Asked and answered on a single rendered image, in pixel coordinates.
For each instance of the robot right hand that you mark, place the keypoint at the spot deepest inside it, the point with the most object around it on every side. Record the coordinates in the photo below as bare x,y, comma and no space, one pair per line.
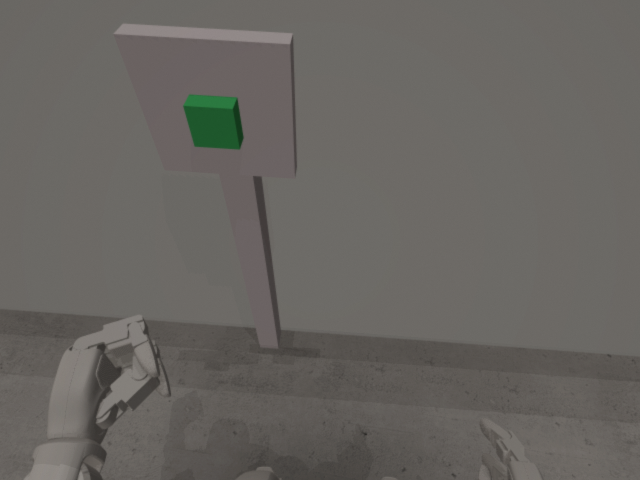
511,453

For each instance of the left robot forearm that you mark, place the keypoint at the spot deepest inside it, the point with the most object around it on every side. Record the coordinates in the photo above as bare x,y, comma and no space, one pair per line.
67,459

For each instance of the robot left hand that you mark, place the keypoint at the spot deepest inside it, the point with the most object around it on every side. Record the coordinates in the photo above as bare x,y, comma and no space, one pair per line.
78,406

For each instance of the panel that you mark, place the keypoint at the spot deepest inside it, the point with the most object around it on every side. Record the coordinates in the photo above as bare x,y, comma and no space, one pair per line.
166,64

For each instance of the button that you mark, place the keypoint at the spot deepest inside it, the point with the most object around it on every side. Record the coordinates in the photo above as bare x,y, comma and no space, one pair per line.
214,121

